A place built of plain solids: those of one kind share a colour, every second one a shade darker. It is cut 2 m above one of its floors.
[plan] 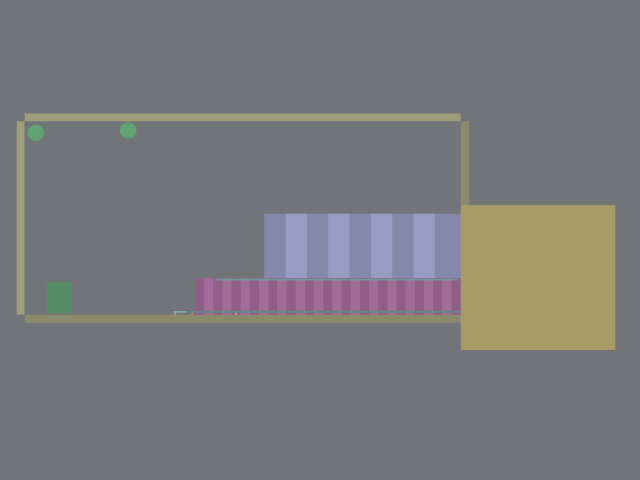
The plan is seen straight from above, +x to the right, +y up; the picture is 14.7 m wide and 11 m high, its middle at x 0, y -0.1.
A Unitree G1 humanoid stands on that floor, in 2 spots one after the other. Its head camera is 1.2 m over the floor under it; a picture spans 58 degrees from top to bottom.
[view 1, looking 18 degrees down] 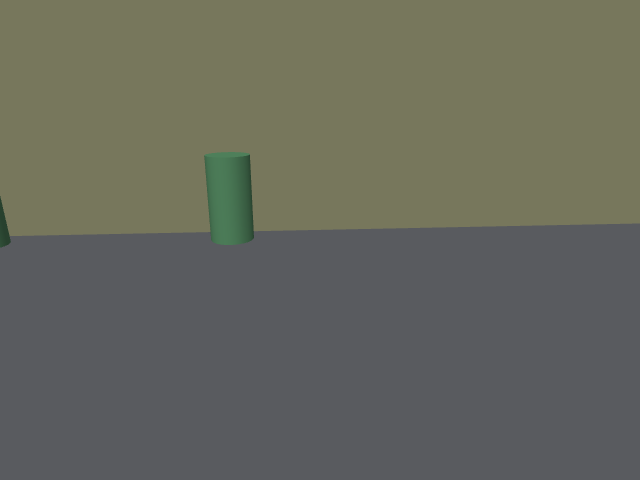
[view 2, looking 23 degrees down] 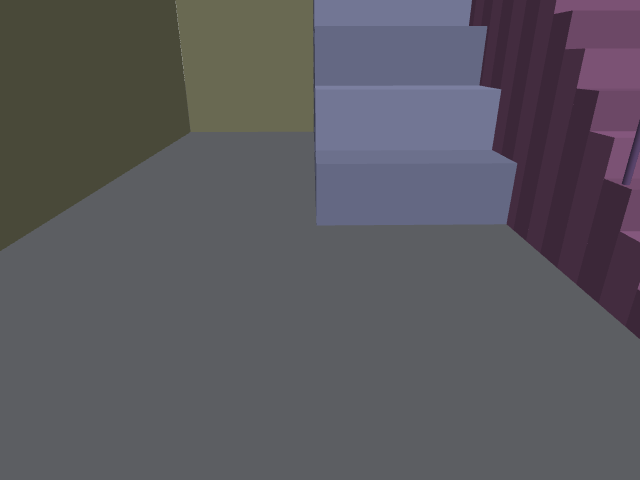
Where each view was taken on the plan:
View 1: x -3.87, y -1.38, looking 86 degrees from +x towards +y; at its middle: ground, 3.88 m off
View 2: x -4.39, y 0.53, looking -1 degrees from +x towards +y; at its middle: ground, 3.07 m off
